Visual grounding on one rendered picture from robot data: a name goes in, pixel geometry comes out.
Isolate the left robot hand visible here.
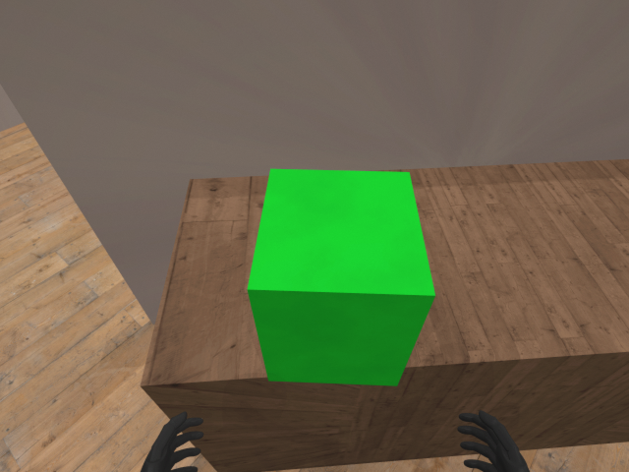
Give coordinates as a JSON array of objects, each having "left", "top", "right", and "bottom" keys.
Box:
[{"left": 141, "top": 411, "right": 203, "bottom": 472}]

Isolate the pedestal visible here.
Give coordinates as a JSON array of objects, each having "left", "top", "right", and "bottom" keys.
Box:
[{"left": 141, "top": 159, "right": 629, "bottom": 472}]

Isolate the right robot hand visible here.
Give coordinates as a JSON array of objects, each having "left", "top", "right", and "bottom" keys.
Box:
[{"left": 457, "top": 410, "right": 530, "bottom": 472}]

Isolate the carton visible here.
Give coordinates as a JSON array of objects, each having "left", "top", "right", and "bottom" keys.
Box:
[{"left": 248, "top": 169, "right": 435, "bottom": 386}]

